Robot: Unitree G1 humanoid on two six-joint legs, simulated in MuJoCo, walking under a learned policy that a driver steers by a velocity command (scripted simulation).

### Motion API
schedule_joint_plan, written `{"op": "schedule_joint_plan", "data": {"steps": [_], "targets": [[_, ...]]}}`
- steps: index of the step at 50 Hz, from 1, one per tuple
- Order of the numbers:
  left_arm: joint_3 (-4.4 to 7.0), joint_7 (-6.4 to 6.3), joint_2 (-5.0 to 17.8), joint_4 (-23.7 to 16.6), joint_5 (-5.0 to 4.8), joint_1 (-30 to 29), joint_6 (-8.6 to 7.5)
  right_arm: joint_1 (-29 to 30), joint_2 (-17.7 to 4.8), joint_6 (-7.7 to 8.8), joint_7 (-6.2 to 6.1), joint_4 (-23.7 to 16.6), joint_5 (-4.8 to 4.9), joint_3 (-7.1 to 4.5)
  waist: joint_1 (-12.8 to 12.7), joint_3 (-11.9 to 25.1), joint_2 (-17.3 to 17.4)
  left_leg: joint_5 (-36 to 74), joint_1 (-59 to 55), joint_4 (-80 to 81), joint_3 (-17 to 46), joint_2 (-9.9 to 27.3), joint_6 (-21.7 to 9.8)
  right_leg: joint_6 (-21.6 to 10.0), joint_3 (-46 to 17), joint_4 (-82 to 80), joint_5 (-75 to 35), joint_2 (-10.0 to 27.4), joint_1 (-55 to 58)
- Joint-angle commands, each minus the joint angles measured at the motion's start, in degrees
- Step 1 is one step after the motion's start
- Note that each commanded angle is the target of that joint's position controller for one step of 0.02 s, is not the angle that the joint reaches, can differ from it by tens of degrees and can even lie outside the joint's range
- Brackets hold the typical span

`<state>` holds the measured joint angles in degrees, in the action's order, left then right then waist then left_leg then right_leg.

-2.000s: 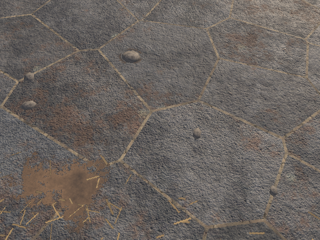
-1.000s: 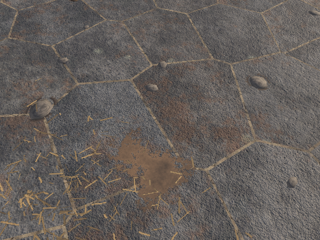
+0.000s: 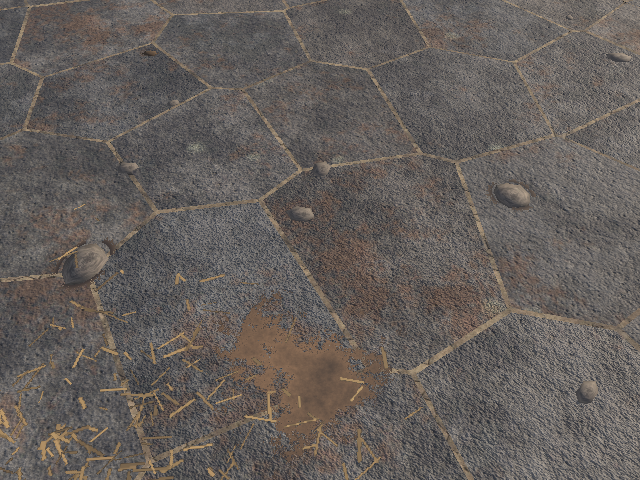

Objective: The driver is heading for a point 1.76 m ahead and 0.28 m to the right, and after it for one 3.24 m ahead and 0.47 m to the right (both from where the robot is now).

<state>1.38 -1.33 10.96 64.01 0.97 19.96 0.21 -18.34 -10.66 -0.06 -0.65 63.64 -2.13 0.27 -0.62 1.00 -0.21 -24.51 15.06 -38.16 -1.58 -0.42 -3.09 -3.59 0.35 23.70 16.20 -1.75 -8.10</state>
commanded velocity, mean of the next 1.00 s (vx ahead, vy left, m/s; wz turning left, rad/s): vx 0.42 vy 0.00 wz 0.00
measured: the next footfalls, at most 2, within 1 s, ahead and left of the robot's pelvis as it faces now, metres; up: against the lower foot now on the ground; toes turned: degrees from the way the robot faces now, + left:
right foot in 0.58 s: +0.41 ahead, -0.04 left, +0.00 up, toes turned -4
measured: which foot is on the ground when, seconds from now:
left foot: down 0.00-0.56, up 0.58-1.00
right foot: down 0.00-0.10, up 0.12-0.56, down 0.58-1.00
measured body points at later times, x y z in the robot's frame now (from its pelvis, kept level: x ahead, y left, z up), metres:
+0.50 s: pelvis +0.19 +0.03 -0.01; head +0.23 +0.04 +0.44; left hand +0.38 +0.24 -0.14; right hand +0.06 -0.17 -0.15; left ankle +0.02 +0.11 -0.74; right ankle +0.35 -0.06 -0.71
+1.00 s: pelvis +0.47 +0.02 +0.00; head +0.51 +0.01 +0.45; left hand +0.38 +0.23 -0.15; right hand +0.63 -0.20 -0.14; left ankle +0.64 +0.13 -0.70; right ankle +0.37 -0.04 -0.74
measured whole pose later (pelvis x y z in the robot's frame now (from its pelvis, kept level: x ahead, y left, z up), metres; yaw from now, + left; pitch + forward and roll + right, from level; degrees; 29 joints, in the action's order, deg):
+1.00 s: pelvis +0.47 +0.02 +0.00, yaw +0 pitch +0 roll -1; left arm 0.5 -0.7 8.2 62.7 0.9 26.2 -5.7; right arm -2.9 -10.3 2.6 0.8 53.7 -1.1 -1.3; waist -3.3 -4.1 2.0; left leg -0.5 33.7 -37.1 -3.7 3.0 -2.5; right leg -5.3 5.2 13.8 16.5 -5.3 2.4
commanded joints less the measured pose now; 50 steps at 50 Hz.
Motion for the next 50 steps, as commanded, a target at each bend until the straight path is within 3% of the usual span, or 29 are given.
{"op": "schedule_joint_plan", "data": {"steps": [1,3,4,5,6,7,8,9,11,13,16,19,22,25,27,28,29,30,31,32,33,35,36,38,40,42,46,50], "targets": [[2.1,0.12,8.8,-1.2,0.35,2.5,-1.05,3.1,-3.4,2.29,0.93,-4.7,0.25,-0.91,0.0,-9.5,-5.9,-2.2,10.5,-3.9,-0.2,2.0,-1.1,-9.6,-21.2,-17.0,22.5,17.6,-4.0],[2.36,0.27,8.9,-2.3,-0.39,-1.3,-1.51,-1.3,-2.2,3.12,1.08,-3.8,0.82,-1.07,3.1,-8.6,-6.0,2.8,-0.8,5.9,-2.5,0.5,-1.8,-7.5,-14.9,-13.7,19.4,13.9,-10.4],[2.41,0.37,8.3,-2.8,-0.66,-2.8,-1.53,-6.0,-1.5,3.32,0.86,-1.9,1.02,-1.22,5.1,-8.3,-4.7,6.9,-9.6,11.6,-4.5,-1.6,-1.8,-6.6,-11.9,-10.0,19.8,11.4,-15.5],[2.23,0.43,7.2,-3.5,-0.35,-3.8,-1.71,-10.5,-2.4,3.42,0.46,-0.2,0.86,-1.71,6.6,-8.3,-1.6,5.6,-16.7,15.2,-3.1,-2.0,-1.6,-5.6,-9.0,-3.6,19.2,8.7,-20.7],[1.31,0.78,3.7,-4.8,-0.08,-5.0,-2.26,-16.4,-5.7,3.96,-0.13,0.6,0.11,-2.49,8.5,-6.4,8.8,-5.5,-22.9,24.3,13.0,9.2,-2.6,-3.4,-2.3,12.2,16.1,3.5,-27.2],[0.49,1.25,0.9,-7.2,0.08,-6.2,-2.78,-21.5,-11.6,3.92,-0.11,1.2,0.73,-3.85,8.8,-5.8,17.7,-22.0,-24.6,34.1,35.7,21.3,-6.7,-2.1,3.8,26.9,15.8,-1.9,-36.8],[1.42,1.78,5.2,-7.6,1.54,-6.5,-2.94,-18.1,-10.7,3.36,-0.26,1.2,0.58,-3.83,5.9,-9.7,11.3,-25.9,-17.5,34.5,38.8,23.4,-9.7,-3.0,-0.1,35.5,12.9,2.0,-37.3],[1.5,2.52,5.3,-7.6,1.4,-7.6,-3.29,-12.0,-8.2,3.71,0.12,-1.2,0.67,-3.22,3.1,-12.4,5.7,-21.0,-13.5,34.1,33.4,20.7,-9.0,-3.1,-1.5,37.9,6.8,4.3,-37.3],[1.38,3.38,4.0,-6.4,0.94,-5.9,-3.98,-7.8,-6.2,4.98,0.27,-3.0,1.14,-2.64,0.7,-10.5,3.3,-3.9,-13.1,34.5,22.3,15.4,-6.8,-1.6,-1.2,36.7,-1.3,6.1,-33.9],[1.62,3.73,4.1,-6.1,1.26,-6.1,-3.57,-10.3,-4.4,5.83,0.0,-1.9,1.21,-2.01,0.7,-8.0,3.5,11.5,-16.0,32.8,14.7,12.4,-5.9,-0.4,0.8,36.5,-4.8,5.8,-33.2],[1.45,3.55,3.2,-8.2,1.03,-11.0,-2.8,-15.1,-3.8,6.13,-0.16,-0.1,1.26,-1.5,1.5,-7.3,4.7,29.0,-18.4,30.3,9.6,11.3,-6.1,0.9,3.2,35.1,-6.6,5.2,-35.9],[0.76,3.48,2.3,-12.0,0.73,-19.8,-2.6,-15.8,-3.7,6.13,-0.35,0.0,1.1,-1.06,2.8,-9.1,5.0,37.4,-16.6,30.2,6.8,10.3,-6.4,1.7,5.5,26.4,-8.8,4.1,-35.2],[0.02,3.42,1.7,-14.3,0.08,-24.9,-2.68,-16.4,-4.6,6.21,-0.65,0.3,0.98,-1.07,3.6,-9.8,6.4,43.1,-16.0,29.9,4.8,10.2,-6.4,0.6,7.6,15.9,-11.0,2.3,-29.3],[0.52,2.64,3.6,-14.7,-0.05,-22.2,-2.99,-14.5,-6.1,6.46,-0.8,0.4,0.97,-1.42,1.0,-7.8,6.9,59.1,-18.3,24.9,3.2,11.7,-5.9,-2.7,8.4,10.8,-9.8,0.0,-20.6],[1.89,1.75,6.1,-11.3,-0.24,-10.2,-3.73,-12.7,-7.6,6.33,-0.94,0.1,0.93,-1.97,-4.2,-1.2,6.8,70.5,-20.2,11.2,2.1,11.7,-4.8,-5.1,7.9,8.6,-8.1,-2.7,-8.5],[2.76,1.27,7.3,-8.2,0.02,-1.0,-4.22,-11.3,-8.0,6.09,-0.83,-0.2,1.26,-2.17,-8.2,3.2,5.8,65.2,-16.2,0.1,0.9,10.3,-4.1,-6.2,6.9,4.5,-10.7,-1.9,2.9],[4.06,0.72,11.4,-6.5,1.47,7.6,-4.49,-11.8,-6.1,6.04,-0.45,-1.6,1.5,-1.69,-10.4,9.0,1.3,45.2,-5.3,-16.0,-0.4,7.6,-3.7,-8.5,-5.3,3.4,-0.7,9.1,16.0],[4.94,1.08,15.6,-6.9,2.54,8.1,-4.23,-18.7,1.0,5.7,0.34,-2.3,2.83,-0.83,-5.0,14.1,-11.1,-4.2,14.6,-38.5,-1.2,-3.6,-1.7,-16.8,-36.1,-3.0,3.0,26.0,27.8],[4.89,1.76,13.6,-7.0,-0.09,3.8,-3.77,-14.3,-5.0,5.41,0.31,-2.6,1.74,-2.38,-5.1,11.5,-4.3,-1.5,19.8,-42.8,5.6,-1.9,-3.0,-17.2,-41.3,-9.6,11.0,23.9,22.7],[3.84,1.86,9.9,-8.1,-0.69,-2.7,-3.98,-8.2,-5.8,5.56,0.47,-4.9,1.34,-2.8,-2.6,2.0,-3.0,4.5,22.2,-40.6,5.1,1.3,-3.3,-15.0,-31.6,-11.3,11.5,22.3,13.8],[2.99,2.1,6.3,-8.4,-0.5,-5.5,-4.64,-5.1,-5.2,5.82,0.59,-5.5,1.07,-2.84,-1.5,-2.2,0.3,8.0,20.2,-37.4,4.8,3.2,-3.3,-13.3,-25.3,-13.3,4.4,19.8,6.3],[1.74,1.6,2.7,-6.8,-0.13,-4.9,-5.66,-5.7,-3.1,4.65,1.09,-5.3,-0.01,-2.85,2.0,-3.8,0.0,9.5,14.1,-32.3,4.7,5.3,-2.4,-10.2,-15.8,-14.6,-6.5,15.3,-1.6],[1.51,1.4,2.5,-6.0,-0.08,-3.3,-6.13,-6.4,-1.9,3.99,1.41,-5.2,-0.13,-2.78,2.7,-3.6,-0.6,9.4,12.8,-30.5,4.3,5.4,-1.8,-9.8,-13.3,-14.9,-10.4,14.5,-2.6],[1.59,1.2,4.0,-4.8,-0.21,-0.2,-6.83,-4.3,-1.7,3.03,1.78,-6.1,-0.25,-2.9,3.3,-4.3,-1.2,10.4,14.5,-27.5,2.9,5.8,-0.9,-9.6,-9.7,-15.5,-15.8,13.4,-2.9],[1.66,1.16,5.4,-4.4,-0.29,2.0,-6.91,1.2,-2.4,2.4,2.07,-8.2,-0.33,-3.01,2.7,-5.8,-1.7,14.3,18.9,-23.4,1.4,6.6,0.1,-9.2,-7.4,-16.9,-16.8,12.5,-2.1],[1.38,1.2,5.2,-4.2,-0.41,4.4,-6.77,7.3,-3.0,2.26,2.28,-10.3,-0.03,-3.0,1.3,-6.9,-2.0,18.7,22.2,-17.8,0.0,6.9,1.0,-8.3,-5.7,-17.4,-20.4,11.5,-0.3],[0.37,0.84,4.2,-3.2,-0.45,8.0,-6.64,13.8,-0.7,2.79,1.89,-11.9,1.06,-1.81,-0.5,-6.5,-3.0,24.7,15.6,-2.7,-4.5,2.8,1.4,-4.4,1.2,-11.9,-47.2,8.7,1.1],[0.0,0.02,4.4,-1.9,0.21,9.8,-5.97,13.8,-2.0,3.34,0.86,-11.2,1.16,-1.71,-1.0,-4.3,-5.9,24.1,11.2,3.2,-4.6,-0.3,-0.2,-3.9,1.0,-5.7,-53.6,9.9,7.7]]}}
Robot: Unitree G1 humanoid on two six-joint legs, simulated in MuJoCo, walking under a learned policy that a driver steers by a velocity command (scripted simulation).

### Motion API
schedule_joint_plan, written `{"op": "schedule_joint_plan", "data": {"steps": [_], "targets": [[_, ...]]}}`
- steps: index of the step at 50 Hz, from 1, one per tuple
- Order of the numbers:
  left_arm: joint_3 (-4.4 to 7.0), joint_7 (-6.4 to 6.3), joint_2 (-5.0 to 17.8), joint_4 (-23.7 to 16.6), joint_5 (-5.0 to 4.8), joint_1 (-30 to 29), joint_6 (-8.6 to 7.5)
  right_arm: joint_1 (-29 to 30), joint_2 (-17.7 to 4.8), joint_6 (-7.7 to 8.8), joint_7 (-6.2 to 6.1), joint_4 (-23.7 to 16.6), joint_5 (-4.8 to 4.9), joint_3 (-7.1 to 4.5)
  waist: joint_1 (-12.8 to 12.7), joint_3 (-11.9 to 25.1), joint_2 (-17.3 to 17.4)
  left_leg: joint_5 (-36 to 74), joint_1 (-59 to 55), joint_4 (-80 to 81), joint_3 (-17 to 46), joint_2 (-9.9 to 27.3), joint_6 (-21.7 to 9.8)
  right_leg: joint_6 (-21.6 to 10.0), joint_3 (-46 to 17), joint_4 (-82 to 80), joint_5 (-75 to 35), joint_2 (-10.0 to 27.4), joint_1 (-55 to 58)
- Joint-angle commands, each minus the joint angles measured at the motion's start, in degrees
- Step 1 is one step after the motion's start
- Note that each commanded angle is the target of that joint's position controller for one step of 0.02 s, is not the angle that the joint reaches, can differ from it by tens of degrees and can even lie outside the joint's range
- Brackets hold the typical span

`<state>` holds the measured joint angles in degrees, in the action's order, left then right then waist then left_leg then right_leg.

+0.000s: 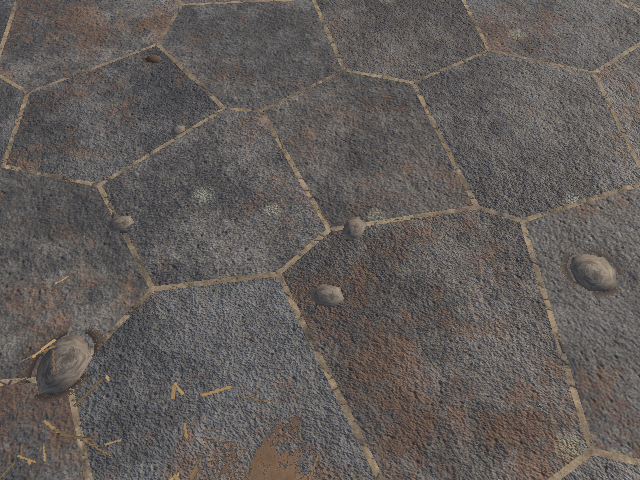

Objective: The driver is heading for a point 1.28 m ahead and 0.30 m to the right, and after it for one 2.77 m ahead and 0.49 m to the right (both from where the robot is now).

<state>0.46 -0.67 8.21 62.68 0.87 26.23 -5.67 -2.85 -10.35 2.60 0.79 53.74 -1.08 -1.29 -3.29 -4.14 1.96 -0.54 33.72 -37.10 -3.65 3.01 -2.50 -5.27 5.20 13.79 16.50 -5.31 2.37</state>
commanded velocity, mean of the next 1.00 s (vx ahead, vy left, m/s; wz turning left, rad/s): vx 0.06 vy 0.00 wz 0.00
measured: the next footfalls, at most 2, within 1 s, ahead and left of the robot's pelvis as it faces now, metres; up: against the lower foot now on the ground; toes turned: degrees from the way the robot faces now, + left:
left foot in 0.08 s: +0.21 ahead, +0.08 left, +0.00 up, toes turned +3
right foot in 0.44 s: +0.15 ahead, -0.11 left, +0.00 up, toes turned -1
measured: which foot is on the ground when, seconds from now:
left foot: up 0.00-0.06, down 0.08-1.00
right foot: down 0.00-0.10, up 0.12-0.42, down 0.44-1.00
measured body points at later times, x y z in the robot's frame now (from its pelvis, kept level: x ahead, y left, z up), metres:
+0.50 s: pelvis +0.11 +0.01 +0.00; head +0.11 +0.00 +0.45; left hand +0.11 +0.23 -0.16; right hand +0.12 -0.21 -0.16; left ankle +0.17 +0.08 -0.74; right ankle +0.11 -0.11 -0.74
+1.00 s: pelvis +0.14 -0.02 +0.00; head +0.14 -0.02 +0.45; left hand +0.11 +0.19 -0.16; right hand +0.12 -0.23 -0.16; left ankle +0.17 +0.08 -0.74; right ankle +0.11 -0.11 -0.74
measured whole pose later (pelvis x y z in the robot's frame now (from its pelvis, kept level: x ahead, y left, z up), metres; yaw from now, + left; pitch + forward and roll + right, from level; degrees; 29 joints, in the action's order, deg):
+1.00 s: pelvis +0.14 -0.02 +0.00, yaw +0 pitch -1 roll +0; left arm -0.7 -2.6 6.3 65.2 0.5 19.5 -1.5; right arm -17.9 -7.2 0.7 -2.1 65.9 -0.5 0.0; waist 0.6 -1.2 0.1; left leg -9.3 11.6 -22.2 -3.5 -0.8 -2.0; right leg -1.7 1.3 22.4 15.0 -1.3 -6.1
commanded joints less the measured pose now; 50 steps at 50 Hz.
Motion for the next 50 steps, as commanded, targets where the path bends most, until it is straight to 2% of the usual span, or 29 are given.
{"op": "schedule_joint_plan", "data": {"steps": [1,2,3,4,5,6,7,8,9,10,12,15,18,20,21,22,23,24,25,28,33,50], "targets": [[0.97,-0.87,7.4,-0.7,0.46,2.6,-0.03,-4.1,-3.2,1.0,-0.92,-0.5,-0.08,-0.43,2.8,1.7,-8.5,-1.9,-10.0,3.4,-2.1,-4.6,-1.6,-2.4,-4.4,7.1,-56.6,14.1,-1.7],[1.09,-1.11,7.8,-0.8,0.43,1.6,0.0,-8.3,-4.3,1.47,-1.31,1.1,-0.24,-0.88,4.5,3.0,-8.5,-2.7,-13.6,5.9,-1.6,-5.4,-2.6,-2.3,-5.3,11.3,-58.0,14.4,-0.5],[1.26,-1.16,8.3,-0.8,-0.08,0.2,0.13,-13.8,-4.9,2.27,-1.63,3.0,-0.61,-1.32,7.5,4.5,-7.0,2.3,-19.2,12.7,-1.2,-5.3,-3.4,-1.6,-4.8,18.4,-54.6,13.5,-0.5],[1.17,-1.19,8.0,-1.3,-0.85,0.6,-0.04,-19.3,-7.3,3.21,-1.94,4.7,-1.52,-1.96,9.1,8.1,-4.4,20.3,-29.6,14.0,2.7,-0.1,-4.5,-0.3,-4.2,27.2,-42.4,11.7,-6.1],[0.26,-1.47,3.8,-1.8,-2.56,6.9,0.18,-24.9,-11.6,3.35,-1.93,5.6,-2.37,-2.93,7.7,17.3,5.0,54.1,-45.7,6.7,16.4,16.5,-11.9,1.6,-1.0,44.9,-6.8,6.0,-17.6],[0.63,-1.54,3.5,0.5,-3.86,12.2,1.39,-23.9,-9.1,2.54,-1.39,5.3,0.26,-2.27,6.1,25.5,7.1,62.2,-49.0,7.7,26.1,22.8,-20.1,2.5,-5.3,54.7,20.8,1.0,-22.1],[1.41,-1.59,5.8,0.5,-1.55,8.5,2.45,-18.7,-7.3,1.96,-1.12,4.0,1.5,-1.83,5.0,19.7,1.7,48.4,-40.4,12.1,22.7,20.0,-19.4,3.0,-8.4,55.8,18.6,3.2,-23.6],[1.55,-1.28,5.2,-0.6,0.28,3.1,2.88,-13.3,-4.8,1.56,-1.4,3.2,1.28,-1.06,4.1,11.6,0.9,35.4,-32.1,16.1,19.7,17.2,-17.3,3.3,-8.3,54.3,15.9,4.4,-25.3],[1.6,-0.97,4.2,-1.0,1.06,0.4,3.42,-10.9,-2.6,1.35,-1.87,3.0,0.9,-0.21,2.7,6.7,-0.2,28.4,-24.9,19.4,16.1,14.4,-14.7,3.7,-8.6,50.0,13.3,6.1,-23.8],[1.54,-0.71,3.5,-1.2,1.39,-0.3,4.2,-9.7,-1.9,1.18,-2.39,3.2,0.7,0.2,1.3,4.7,0.7,23.8,-19.7,21.3,12.8,11.8,-12.6,4.3,-8.4,45.4,11.4,7.0,-20.6],[1.01,-0.71,1.3,0.4,1.11,2.2,5.65,-10.3,-2.5,1.13,-2.54,4.0,-0.12,0.33,-0.1,5.7,1.5,20.0,-16.0,21.9,9.2,8.9,-10.4,4.9,-6.3,39.4,9.4,6.0,-15.0],[0.71,-1.64,1.6,0.7,0.61,-0.1,7.06,-12.0,-4.6,1.06,-2.3,4.7,-0.38,0.07,0.7,6.4,2.6,5.7,-16.4,23.3,9.8,8.3,-9.3,5.1,-5.2,30.2,8.7,6.0,-14.1],[0.61,-1.77,2.6,0.5,0.37,-3.0,7.52,-12.2,-5.4,-0.11,-2.23,5.0,0.01,-0.22,1.6,4.9,4.1,-16.1,-13.8,26.2,11.7,7.7,-7.9,4.7,-4.4,24.1,4.1,6.2,-12.6],[0.31,-1.65,2.1,1.2,0.57,-2.6,7.17,-11.4,-5.4,-1.07,-2.3,5.0,0.64,-0.32,0.9,2.7,2.8,-25.8,-10.3,26.7,12.2,7.1,-5.8,4.1,-3.5,17.1,-0.7,6.1,-8.9],[0.14,-1.66,2.4,1.2,0.81,-2.8,6.81,-12.4,-5.0,-1.42,-2.35,5.4,0.72,-0.33,1.1,1.2,1.4,-29.0,-9.0,27.0,12.5,6.6,-4.0,3.6,-5.0,12.9,-2.5,7.2,-7.9],[0.04,-1.72,3.1,1.0,1.15,-2.6,6.25,-13.5,-4.6,-1.68,-2.36,5.7,0.75,-0.39,1.6,-0.2,0.0,-29.4,-8.8,26.2,12.3,5.7,-2.1,3.2,-8.0,8.8,-2.6,9.7,-8.1],[0.19,-1.75,4.7,0.8,0.64,-3.9,5.75,-15.3,-3.7,-2.06,-2.29,5.8,1.18,-0.49,3.7,-2.6,-3.7,-25.4,-11.3,25.5,9.9,2.6,-0.8,2.5,-10.8,7.0,1.3,10.9,-14.2],[-0.01,-1.67,3.8,1.1,0.04,-4.5,5.27,-15.5,-3.1,-2.21,-2.2,6.3,1.02,-0.36,4.0,-3.1,-6.1,-19.3,-17.1,22.8,8.1,1.5,-0.6,2.5,-11.5,4.8,3.8,11.2,-19.4],[-0.27,-1.66,3.1,1.1,-0.18,-5.1,4.7,-16.3,-2.5,-2.17,-2.13,6.7,0.74,-0.28,4.7,-1.9,-7.0,-14.7,-21.8,20.5,7.4,1.2,-0.7,2.8,-11.9,3.0,3.9,11.5,-21.4],[-0.27,-1.94,3.2,0.8,-0.5,-5.7,3.91,-17.7,-2.6,-1.88,-2.07,7.9,0.35,-0.22,5.3,-0.1,-5.2,-10.1,-25.6,18.9,7.3,1.6,-0.9,3.0,-11.5,2.0,0.8,11.3,-20.6],[-0.32,-1.9,2.7,1.4,-0.34,-3.4,3.96,-17.3,-1.7,-1.63,-2.35,9.0,0.57,0.22,4.4,-0.3,-2.9,-9.3,-24.1,19.3,7.2,1.9,-0.6,2.4,-10.9,2.8,-2.5,11.0,-17.5],[-0.65,-2.06,1.9,2.4,-0.39,-1.7,4.04,-19.1,-0.6,-1.74,-3.01,12.0,0.61,0.77,3.9,-0.7,-2.4,-4.7,-24.4,18.1,7.0,2.4,-0.2,2.0,-10.1,3.4,-7.9,10.8,-14.3]]}}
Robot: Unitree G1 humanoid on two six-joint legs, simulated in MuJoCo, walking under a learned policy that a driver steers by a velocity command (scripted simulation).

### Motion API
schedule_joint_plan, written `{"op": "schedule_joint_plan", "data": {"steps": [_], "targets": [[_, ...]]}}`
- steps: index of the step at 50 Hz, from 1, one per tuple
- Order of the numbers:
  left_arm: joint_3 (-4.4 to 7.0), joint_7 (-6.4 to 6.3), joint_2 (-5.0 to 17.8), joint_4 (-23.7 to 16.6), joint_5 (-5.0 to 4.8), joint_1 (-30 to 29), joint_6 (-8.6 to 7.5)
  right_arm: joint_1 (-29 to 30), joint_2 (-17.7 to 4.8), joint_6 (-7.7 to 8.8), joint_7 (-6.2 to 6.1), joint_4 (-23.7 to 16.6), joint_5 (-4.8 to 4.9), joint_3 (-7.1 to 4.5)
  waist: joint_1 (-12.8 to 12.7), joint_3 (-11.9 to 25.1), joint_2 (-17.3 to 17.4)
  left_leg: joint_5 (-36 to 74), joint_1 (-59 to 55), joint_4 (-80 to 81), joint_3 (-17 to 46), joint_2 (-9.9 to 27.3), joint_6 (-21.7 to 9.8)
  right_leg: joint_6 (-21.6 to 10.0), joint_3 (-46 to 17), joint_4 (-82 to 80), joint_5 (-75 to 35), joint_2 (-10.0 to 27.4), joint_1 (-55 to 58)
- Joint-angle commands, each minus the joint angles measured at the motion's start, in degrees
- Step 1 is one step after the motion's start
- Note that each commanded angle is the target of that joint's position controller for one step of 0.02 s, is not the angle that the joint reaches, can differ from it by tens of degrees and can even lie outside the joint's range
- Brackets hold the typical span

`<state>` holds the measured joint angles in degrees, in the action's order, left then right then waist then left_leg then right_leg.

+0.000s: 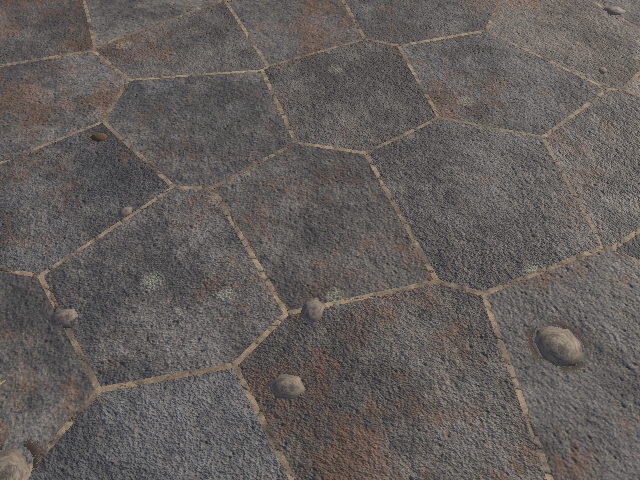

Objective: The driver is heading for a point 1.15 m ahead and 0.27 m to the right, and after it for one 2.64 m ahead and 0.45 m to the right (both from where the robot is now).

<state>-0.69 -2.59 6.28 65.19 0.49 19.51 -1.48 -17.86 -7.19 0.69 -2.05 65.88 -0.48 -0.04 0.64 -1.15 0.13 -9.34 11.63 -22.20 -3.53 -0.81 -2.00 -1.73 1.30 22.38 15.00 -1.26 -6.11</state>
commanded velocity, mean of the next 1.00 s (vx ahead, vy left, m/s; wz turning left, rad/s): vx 0.32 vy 0.00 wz -0.03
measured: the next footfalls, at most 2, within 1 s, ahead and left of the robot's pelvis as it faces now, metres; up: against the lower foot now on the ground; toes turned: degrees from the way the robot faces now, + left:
left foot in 0.44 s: +0.14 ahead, +0.12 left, +0.00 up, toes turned +4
right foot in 0.92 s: +0.49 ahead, -0.03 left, +0.00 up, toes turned -6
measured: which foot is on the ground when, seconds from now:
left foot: down 0.00-0.22, up 0.24-0.42, down 0.44-0.94, up 0.96-1.00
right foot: down 0.00-0.46, up 0.48-0.90, down 0.92-1.00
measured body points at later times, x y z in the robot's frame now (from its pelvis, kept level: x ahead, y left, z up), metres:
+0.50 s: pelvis +0.09 +0.04 -0.01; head +0.10 +0.06 +0.44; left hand +0.01 +0.27 -0.17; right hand +0.12 -0.21 -0.15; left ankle +0.10 +0.12 -0.74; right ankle -0.03 -0.09 -0.71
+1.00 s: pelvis +0.36 +0.03 -0.03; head +0.40 +0.02 +0.42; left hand +0.49 +0.26 -0.16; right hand +0.29 -0.20 -0.18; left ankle +0.16 +0.12 -0.65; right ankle +0.45 -0.02 -0.74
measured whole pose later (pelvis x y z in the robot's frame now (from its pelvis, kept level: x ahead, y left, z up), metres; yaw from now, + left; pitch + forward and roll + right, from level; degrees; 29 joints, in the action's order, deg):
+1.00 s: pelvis +0.36 +0.03 -0.03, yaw -3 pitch +0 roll -1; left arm 3.9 1.0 10.8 54.3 1.2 6.1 -3.7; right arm -24.4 -9.6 5.4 -0.4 62.3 -0.7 -2.0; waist 0.0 -4.4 0.9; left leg -22.5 7.9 -63.0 -2.5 -0.9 -4.2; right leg -8.7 7.1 33.5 9.6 -5.3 -24.3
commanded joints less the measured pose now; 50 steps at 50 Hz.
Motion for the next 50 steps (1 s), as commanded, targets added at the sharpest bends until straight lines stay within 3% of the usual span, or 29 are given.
{"op": "schedule_joint_plan", "data": {"steps": [1,6,7,10,12,13,15,18,20,21,22,23,24,25,26,27,29,32,37,40,43,45,46,47,48,49,50], "targets": [[0.49,-0.15,3.8,0.0,-0.01,5.0,-0.14,-4.1,-3.7,0.16,-0.19,-0.1,0.0,-0.47,-0.1,-3.7,-0.6,4.2,-2.4,3.1,6.9,6.2,-0.7,-1.6,-6.2,-5.2,-6.6,6.7,-5.7],[0.42,-0.2,3.7,0.2,-0.02,5.2,-0.13,-4.3,-3.4,0.09,-0.29,0.4,0.01,-0.42,-0.1,-3.8,-0.6,4.8,-2.6,2.9,6.8,6.3,-0.6,-1.6,-6.1,-5.2,-7.3,6.7,-5.4],[0.4,-0.17,3.6,0.4,0.07,5.9,-0.11,-4.6,-3.2,0.04,-0.25,0.6,-0.04,-0.35,-0.2,-2.8,-0.6,1.1,-3.0,3.0,6.5,5.7,-0.6,-1.8,-6.0,-5.8,-2.9,6.3,-5.0],[1.91,0.06,6.7,0.0,0.31,7.1,0.57,-3.7,-4.2,-0.42,0.21,-0.5,-0.44,-1.14,-1.0,-6.0,-4.0,-17.8,3.0,-3.3,3.0,1.2,-1.9,-5.0,-9.4,-7.4,21.1,6.2,-7.5],[2.88,0.21,8.5,0.2,0.17,10.9,0.79,-0.3,-2.6,-0.17,0.99,-2.8,-1.17,-1.0,-3.2,-11.0,-7.5,-19.2,13.2,-12.0,-0.6,-1.0,-1.7,-9.1,-18.7,-13.4,33.1,12.7,-6.1],[3.37,0.18,9.3,0.3,0.23,11.4,0.68,1.3,-1.8,0.26,1.37,-4.1,-1.81,-0.84,-3.6,-13.0,-9.0,-15.8,16.5,-16.5,-1.6,0.2,-1.9,-11.2,-22.9,-15.5,33.7,16.7,-5.5],[3.81,0.38,9.5,0.1,0.91,11.6,-0.07,4.1,-3.4,1.44,1.97,-6.7,-1.75,-1.4,-3.8,-13.2,-7.5,-15.5,21.6,-21.9,0.4,2.8,-2.4,-13.3,-25.4,-16.4,27.1,19.4,-2.8],[4.2,0.71,9.6,-0.7,0.98,9.8,-1.45,5.0,-4.4,3.11,2.84,-8.8,-0.84,-2.19,-2.4,-10.6,-5.7,-14.4,20.2,-18.2,0.6,3.6,-2.4,-11.9,-19.8,-13.9,14.9,17.4,0.9],[4.39,0.86,10.0,-1.4,0.4,6.9,-1.94,1.0,-3.5,3.61,3.14,-8.3,-0.27,-2.49,0.7,-8.9,-5.4,-8.7,8.3,-10.5,-2.0,1.5,-2.5,-10.1,-14.1,-10.5,9.5,14.4,-4.7],[4.43,1.0,10.0,-1.9,0.12,5.2,-2.09,-4.4,-3.2,3.66,3.09,-6.4,-0.03,-2.83,3.2,-7.6,-4.3,-6.3,-2.1,-6.4,-3.7,-0.9,-2.4,-8.8,-10.8,-6.6,6.9,12.0,-10.5],[4.13,1.22,9.2,-2.4,0.32,4.5,-2.59,-11.5,-4.7,3.83,2.65,-4.0,-0.1,-3.73,6.0,-4.9,-1.2,-6.8,-13.9,-4.1,-1.7,-1.1,-2.6,-7.3,-7.2,1.1,1.9,9.1,-16.6],[3.03,1.85,5.6,-4.5,0.14,2.5,-3.2,-19.6,-9.8,4.26,1.81,-2.8,-1.02,-5.16,9.5,-1.9,11.3,-19.7,-21.8,6.6,17.4,12.1,-5.3,-4.1,0.9,20.1,2.9,2.3,-24.6],[3.12,2.33,5.3,-6.6,0.74,2.8,-3.38,-25.2,-14.0,3.5,1.8,-1.0,-0.68,-6.07,8.9,-0.6,19.4,-28.7,-24.0,14.9,38.9,22.4,-10.4,-3.3,3.4,35.7,15.6,-2.6,-34.4],[3.73,2.77,7.6,-7.2,2.11,0.3,-3.05,-18.5,-11.0,2.84,1.59,-2.4,-0.9,-5.12,5.0,-5.1,9.3,-31.0,-17.3,14.4,37.6,22.5,-10.9,-4.4,-1.2,43.8,12.9,2.1,-36.3],[3.52,3.4,6.4,-7.6,1.89,-1.4,-3.26,-12.1,-9.5,3.05,1.84,-4.7,-0.9,-4.58,2.8,-7.6,3.6,-26.7,-12.1,14.5,32.2,20.7,-10.2,-4.7,-2.4,44.8,6.6,4.3,-36.2],[3.39,3.82,5.4,-7.4,1.3,-1.2,-3.57,-8.5,-8.9,3.49,1.96,-6.0,-0.85,-4.24,0.9,-7.4,1.5,-19.4,-9.4,15.3,26.4,18.2,-9.1,-4.5,-2.7,43.3,1.9,5.7,-33.9],[3.76,4.25,5.7,-6.9,1.61,-0.2,-2.94,-7.5,-6.6,4.52,1.68,-6.0,-0.54,-3.18,-0.9,-5.8,1.8,-6.8,-8.7,15.7,18.1,14.6,-7.6,-3.2,-1.5,40.4,-1.6,6.5,-31.2],[4.13,4.45,6.0,-8.2,1.46,-3.3,-1.69,-12.4,-6.3,5.34,1.27,-3.9,-0.26,-2.5,-1.1,-5.1,3.3,11.3,-11.8,14.1,11.3,12.8,-7.5,-1.9,1.1,38.1,-4.3,5.7,-33.8],[3.28,4.65,5.0,-13.9,0.88,-17.8,-1.31,-14.4,-6.2,5.63,1.22,-3.4,-0.47,-1.63,0.9,-7.5,4.4,23.1,-10.0,14.5,5.8,10.6,-7.7,-0.8,4.8,23.0,-10.6,3.9,-33.5],[2.96,4.59,5.3,-15.8,0.43,-22.1,-1.38,-15.5,-7.2,5.91,0.91,-2.9,-0.42,-1.75,1.4,-7.8,5.4,28.4,-10.9,14.3,4.4,11.3,-7.6,-2.3,6.6,14.3,-12.7,2.2,-28.0],[3.68,3.89,7.2,-15.4,0.45,-18.6,-1.81,-13.4,-8.9,6.23,0.62,-2.9,-0.63,-2.24,-1.4,-4.9,5.6,45.0,-15.7,8.3,1.5,12.7,-6.9,-5.9,7.5,11.2,-10.4,-0.4,-20.9],[5.02,3.26,9.2,-11.5,0.51,-6.3,-2.45,-12.1,-10.2,5.75,0.24,-2.9,-1.05,-2.83,-6.6,1.9,5.4,53.7,-17.4,-7.3,-1.0,12.6,-5.8,-8.5,7.7,9.5,-7.4,-3.6,-9.3],[5.9,2.93,10.5,-8.7,1.03,1.7,-2.71,-11.7,-10.7,5.42,0.26,-3.1,-0.85,-3.02,-10.0,5.6,4.3,47.4,-12.7,-19.0,-2.6,11.3,-4.9,-9.8,6.2,6.4,-7.6,-2.9,1.0],[7.26,2.61,14.9,-7.3,2.17,9.8,-2.73,-12.6,-8.8,5.28,0.55,-4.5,-0.62,-2.69,-12.0,11.2,-1.1,26.8,-1.7,-37.3,-4.3,8.5,-4.2,-13.0,-9.2,5.7,0.2,9.2,12.8],[8.05,3.04,17.6,-7.4,1.34,9.4,-1.87,-17.1,-5.0,5.51,1.9,-5.7,1.1,-2.68,-7.5,16.2,-14.7,-18.0,18.7,-59.7,-1.3,-4.8,-1.8,-23.1,-43.8,-5.6,5.6,22.7,24.0],[7.72,3.61,16.8,-8.7,0.2,1.6,-1.5,-11.1,-8.2,5.63,2.02,-7.7,-0.1,-3.15,-5.1,10.7,-6.2,-14.4,26.4,-61.5,6.0,-0.3,-3.2,-21.5,-43.1,-9.3,10.6,20.3,19.6],[6.84,3.6,13.6,-9.8,-0.05,-2.9,-1.64,-4.2,-9.1,6.14,2.28,-10.1,-0.37,-3.33,-4.6,4.2,-2.1,-9.2,28.0,-58.8,6.0,2.3,-3.3,-19.6,-34.7,-9.9,7.8,19.2,12.1]]}}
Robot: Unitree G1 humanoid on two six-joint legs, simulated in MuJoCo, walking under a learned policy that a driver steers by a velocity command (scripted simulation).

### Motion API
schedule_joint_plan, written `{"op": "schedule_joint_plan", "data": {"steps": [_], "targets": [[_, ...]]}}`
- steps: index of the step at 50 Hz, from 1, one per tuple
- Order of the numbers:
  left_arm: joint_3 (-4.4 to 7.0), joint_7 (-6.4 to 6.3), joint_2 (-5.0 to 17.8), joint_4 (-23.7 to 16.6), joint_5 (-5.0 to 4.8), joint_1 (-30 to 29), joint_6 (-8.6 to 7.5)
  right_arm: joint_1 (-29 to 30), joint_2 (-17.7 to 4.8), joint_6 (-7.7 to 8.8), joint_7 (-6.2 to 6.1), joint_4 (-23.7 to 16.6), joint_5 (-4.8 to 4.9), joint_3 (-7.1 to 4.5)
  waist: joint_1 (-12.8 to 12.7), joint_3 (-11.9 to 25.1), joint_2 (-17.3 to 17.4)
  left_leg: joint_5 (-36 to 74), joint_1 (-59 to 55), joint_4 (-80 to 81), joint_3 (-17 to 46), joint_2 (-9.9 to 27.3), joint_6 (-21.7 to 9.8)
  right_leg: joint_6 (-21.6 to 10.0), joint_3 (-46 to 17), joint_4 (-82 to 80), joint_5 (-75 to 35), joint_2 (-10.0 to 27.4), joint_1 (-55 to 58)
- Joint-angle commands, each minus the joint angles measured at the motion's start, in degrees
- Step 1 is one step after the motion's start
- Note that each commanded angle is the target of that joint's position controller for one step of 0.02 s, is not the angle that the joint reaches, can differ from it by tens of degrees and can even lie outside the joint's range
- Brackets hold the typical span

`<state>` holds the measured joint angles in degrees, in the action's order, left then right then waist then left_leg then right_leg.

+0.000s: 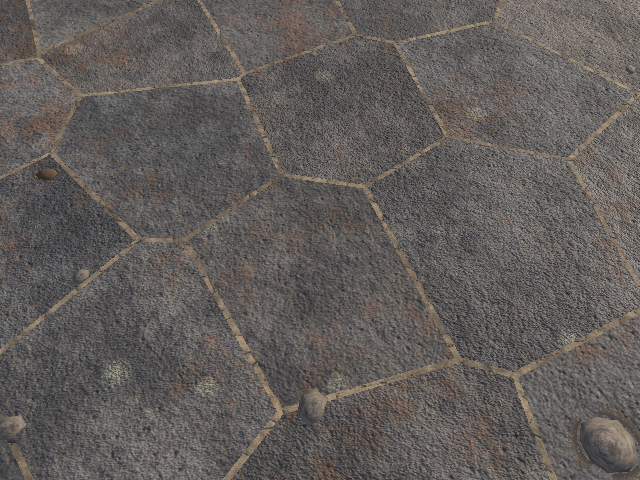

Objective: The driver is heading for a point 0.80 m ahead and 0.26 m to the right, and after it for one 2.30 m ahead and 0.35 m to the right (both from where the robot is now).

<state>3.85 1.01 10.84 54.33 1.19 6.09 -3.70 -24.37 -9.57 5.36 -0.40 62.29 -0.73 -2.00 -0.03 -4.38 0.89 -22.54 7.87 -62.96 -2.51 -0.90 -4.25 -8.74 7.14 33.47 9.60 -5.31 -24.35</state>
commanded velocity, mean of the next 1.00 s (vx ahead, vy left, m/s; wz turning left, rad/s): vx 0.50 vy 0.00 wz -0.53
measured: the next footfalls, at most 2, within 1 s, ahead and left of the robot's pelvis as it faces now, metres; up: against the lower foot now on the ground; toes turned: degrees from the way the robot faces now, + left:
left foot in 0.50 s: +0.48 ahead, +0.09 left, +0.00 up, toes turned -17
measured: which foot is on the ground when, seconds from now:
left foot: up 0.00-0.48, down 0.50-1.00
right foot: down 0.00-0.50, up 0.52-1.00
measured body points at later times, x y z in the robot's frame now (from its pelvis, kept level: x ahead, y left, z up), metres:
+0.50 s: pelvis +0.29 +0.02 +0.00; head +0.33 +0.01 +0.45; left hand +0.28 +0.29 -0.12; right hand +0.48 -0.24 -0.07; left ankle +0.44 +0.09 -0.72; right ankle +0.10 -0.04 -0.71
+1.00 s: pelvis +0.52 -0.07 +0.01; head +0.56 -0.10 +0.46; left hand +0.84 -0.02 -0.08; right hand +0.35 -0.27 -0.13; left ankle +0.44 +0.10 -0.72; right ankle +0.58 -0.21 -0.70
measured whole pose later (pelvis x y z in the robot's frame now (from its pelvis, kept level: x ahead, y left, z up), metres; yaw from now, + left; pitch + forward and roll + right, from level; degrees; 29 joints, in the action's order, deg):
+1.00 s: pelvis +0.52 -0.07 +0.01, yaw -34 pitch +2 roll +1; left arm 2.2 4.6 13.3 39.7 2.6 -0.1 -0.4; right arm -24.2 -13.4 4.2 -0.7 52.2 -1.2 -2.8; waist 4.1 -3.1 -0.8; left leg -23.6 -4.9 -18.2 -16.9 2.4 1.8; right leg -7.3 6.0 35.7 10.2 0.6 -31.0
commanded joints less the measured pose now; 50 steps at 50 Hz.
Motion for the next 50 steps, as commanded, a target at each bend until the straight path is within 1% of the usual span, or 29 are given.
{"op": "schedule_joint_plan", "data": {"steps": [1,2,3,6,8,10,13,16,19,21,22,23,24,25,26,27,28,29,30,31,33,35,38,41,45,47,48,49,50], "targets": [[1.58,-0.01,6.3,1.4,-0.5,9.1,0.21,4.1,-6.2,1.87,0.61,-7.2,-0.2,-1.37,-1.8,3.6,2.0,6.9,29.2,-13.0,5.1,4.4,-0.8,-10.6,-35.2,-22.3,5.2,21.2,22.9],[1.02,-0.4,4.9,1.7,-0.5,9.0,-0.3,5.3,-5.8,1.39,0.54,-8.1,-0.9,-1.52,0.0,2.7,2.5,7.4,25.9,-9.0,5.6,5.8,-0.1,-9.0,-31.0,-22.5,-0.7,18.5,18.1],[0.72,-0.78,4.6,1.9,-0.54,9.0,-0.76,4.4,-4.8,0.41,0.56,-8.2,-1.58,-1.35,1.6,2.7,1.4,7.0,23.0,-6.5,5.6,6.2,0.8,-8.1,-27.7,-22.6,-4.9,16.5,14.8],[0.95,-1.24,6.9,2.1,-0.85,12.7,-1.67,6.3,-4.3,-1.7,0.74,-10.1,-2.02,-1.33,2.3,2.4,-0.6,7.1,22.7,0.2,4.1,6.4,3.3,-8.1,-23.6,-23.5,-9.6,14.1,11.8],[1.08,-1.28,8.0,1.8,-1.02,14.9,-1.51,12.3,-5.1,-2.34,0.87,-12.8,-1.93,-1.37,1.1,0.7,-1.7,11.4,26.1,5.7,3.1,6.8,5.0,-7.5,-23.0,-25.0,-8.4,13.2,11.4],[0.99,-1.1,7.7,1.6,-1.1,17.7,-1.26,18.5,-5.9,-2.6,1.0,-15.3,-1.6,-1.45,-1.0,-0.3,-2.4,16.4,29.4,11.6,2.6,6.7,6.2,-6.1,-23.3,-25.4,-9.6,12.5,13.3],[1.09,-1.03,8.0,1.4,-1.11,21.5,-0.99,24.3,-6.1,-2.69,1.41,-17.7,-1.35,-1.32,-3.5,0.7,-3.6,21.8,31.6,17.4,2.6,5.5,6.6,-4.0,-23.4,-23.3,-14.8,11.9,18.6],[1.17,-1.37,8.3,0.9,-0.78,24.1,-0.74,29.7,-6.2,-2.56,1.69,-20.3,-1.18,-0.94,-5.4,1.0,-4.6,22.1,33.2,21.5,2.6,4.0,6.5,-4.0,-24.5,-20.7,-19.3,11.9,23.6],[1.43,-1.81,9.2,0.1,-0.13,25.2,-0.45,33.8,-6.4,-1.95,1.88,-23.0,-0.77,-0.48,-6.4,0.8,-5.5,19.7,32.5,26.3,2.4,2.4,5.9,-4.4,-26.1,-17.2,-24.1,12.6,27.4],[1.82,-2.28,10.3,-1.0,0.0,23.5,-0.41,32.1,-7.5,-1.33,1.81,-23.7,-0.44,-0.57,-4.7,1.3,-6.4,18.1,26.7,31.0,3.1,1.5,4.8,-3.0,-27.2,-14.7,-26.9,13.1,27.2],[2.07,-2.35,11.1,-1.8,-0.03,21.2,-0.46,28.6,-8.4,-0.99,1.57,-23.0,-0.29,-0.85,-2.6,2.2,-6.8,16.2,19.9,33.6,2.8,0.4,4.0,-1.6,-26.9,-12.4,-30.2,12.6,24.9],[2.33,-2.1,12.1,-2.4,-0.09,19.7,-0.72,22.8,-9.9,-0.6,1.05,-21.5,-0.18,-1.49,-0.1,5.0,-6.6,14.8,11.1,35.1,2.1,-1.2,3.0,-0.3,-26.5,-7.3,-35.8,11.4,23.0],[2.41,-1.49,12.2,-2.9,-0.53,18.3,-1.17,14.5,-11.8,0.11,0.33,-19.4,-0.38,-2.28,4.0,9.7,-4.0,17.3,-0.5,38.3,2.7,0.1,1.4,1.0,-24.1,2.7,-35.7,8.4,19.8],[1.68,-0.99,9.3,-5.0,-1.36,17.9,-1.7,5.2,-15.8,0.61,-0.74,-18.8,-1.92,-3.28,7.3,18.1,0.6,7.9,-14.7,38.7,13.5,11.6,-1.2,1.9,-21.6,17.3,-20.8,5.1,11.6],[0.63,-1.21,3.5,-6.8,-3.74,24.3,-1.35,4.1,-20.8,-0.02,-0.81,-19.2,-3.46,-4.29,3.6,24.7,14.6,7.1,-28.3,42.7,38.5,27.5,-7.1,3.7,-14.6,33.3,21.0,-3.4,-6.4],[1.3,-1.74,8.9,-5.9,-1.7,25.0,-0.5,6.7,-17.2,-0.91,-0.38,-19.4,-2.37,-4.13,1.7,22.5,11.0,0.9,-23.2,45.2,45.8,27.3,-8.7,3.0,-14.1,40.2,20.0,1.3,-11.5],[1.48,-1.46,9.4,-5.7,-0.62,20.9,0.05,11.0,-11.4,-1.05,-0.2,-20.3,-1.76,-2.76,1.0,13.3,3.9,0.2,-14.4,46.5,36.1,24.2,-7.3,3.3,-13.4,40.4,14.0,4.1,-12.3],[1.26,-0.87,8.2,-6.2,-0.28,17.3,0.22,12.9,-8.7,-0.86,0.02,-20.0,-1.62,-1.97,0.9,8.1,0.4,5.9,-7.6,48.1,26.9,20.8,-5.9,3.8,-12.8,37.9,10.3,5.8,-11.4],[1.3,-0.3,7.6,-6.7,0.29,15.9,0.65,12.6,-8.1,-0.64,-0.06,-19.4,-1.7,-1.72,0.3,6.2,2.0,10.9,-4.3,49.3,20.9,18.5,-4.5,4.2,-12.5,35.9,9.0,7.1,-10.2],[1.34,0.34,7.4,-7.1,0.86,15.7,1.41,11.7,-8.0,-0.33,-0.17,-18.4,-1.43,-1.59,-0.4,5.1,4.1,15.5,-1.8,50.3,16.4,16.7,-3.7,4.6,-12.0,34.8,8.5,7.9,-9.1],[1.18,1.15,6.5,-8.0,0.85,14.7,2.6,9.3,-8.3,0.78,0.22,-17.2,-0.66,-1.72,-1.1,5.3,5.0,24.1,-1.1,51.0,11.6,16.2,-3.6,4.9,-11.1,34.4,7.5,8.1,-9.2],[0.94,1.85,6.2,-9.7,0.93,11.3,3.21,7.9,-9.0,1.45,0.46,-16.5,-0.16,-2.0,-1.1,4.8,4.8,27.9,-2.1,52.2,7.7,16.4,-4.2,5.2,-10.5,33.6,4.7,8.8,-12.8],[0.49,2.67,6.1,-12.4,1.01,4.9,3.31,5.8,-9.2,1.44,0.47,-15.5,-0.26,-2.08,-0.4,3.1,4.2,29.7,-2.9,53.6,2.3,15.9,-4.4,5.9,-9.4,28.9,-1.0,9.5,-17.0],[-0.4,3.39,5.1,-14.7,0.7,-1.2,2.94,4.7,-9.8,1.27,0.5,-14.9,-0.36,-2.17,0.7,1.4,4.1,30.4,-2.6,54.0,-3.2,14.3,-3.4,5.9,-6.8,17.7,-7.8,9.3,-14.9],[-0.99,4.09,5.2,-17.5,0.95,-7.9,2.77,1.4,-12.1,0.72,-0.08,-13.7,-0.28,-2.74,2.5,-0.4,4.0,33.4,-6.8,53.4,-6.8,16.1,-2.6,4.1,-2.5,6.9,-6.9,8.6,-11.5],[-0.83,3.93,5.8,-18.4,1.3,-9.0,2.82,-0.1,-13.0,-0.1,-0.43,-12.9,-0.37,-2.91,2.6,-0.3,4.1,41.3,-10.6,50.0,-8.7,16.8,-2.1,2.4,-0.6,3.7,-2.4,7.0,-9.8],[-0.63,3.67,6.2,-18.4,1.47,-8.3,2.86,-0.5,-13.8,-0.56,-0.63,-12.6,-0.4,-3.05,2.1,0.6,4.7,50.2,-12.1,46.5,-9.9,17.0,-1.7,1.4,0.6,2.5,0.7,5.3,-7.3],[-0.29,3.31,6.8,-18.0,1.66,-6.1,2.84,-0.8,-14.8,-1.07,-0.81,-12.3,-0.44,-3.26,1.0,2.5,5.5,59.0,-13.4,41.1,-10.9,17.1,-1.4,0.2,1.7,1.8,4.0,3.1,-3.7],[0.29,2.91,7.8,-16.8,1.75,-1.1,2.56,-0.9,-15.7,-1.67,-0.89,-12.2,-0.41,-3.37,-1.2,5.7,5.5,63.9,-13.5,32.8,-11.6,17.1,-1.3,-1.2,2.0,0.3,6.0,0.8,1.9]]}}
Keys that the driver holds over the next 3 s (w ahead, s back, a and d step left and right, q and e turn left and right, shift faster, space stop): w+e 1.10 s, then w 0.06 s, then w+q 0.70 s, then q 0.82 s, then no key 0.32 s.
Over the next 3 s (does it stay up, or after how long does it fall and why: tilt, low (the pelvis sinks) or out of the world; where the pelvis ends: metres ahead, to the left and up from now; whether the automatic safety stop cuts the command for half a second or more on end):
stays up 1.06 -0.44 0.02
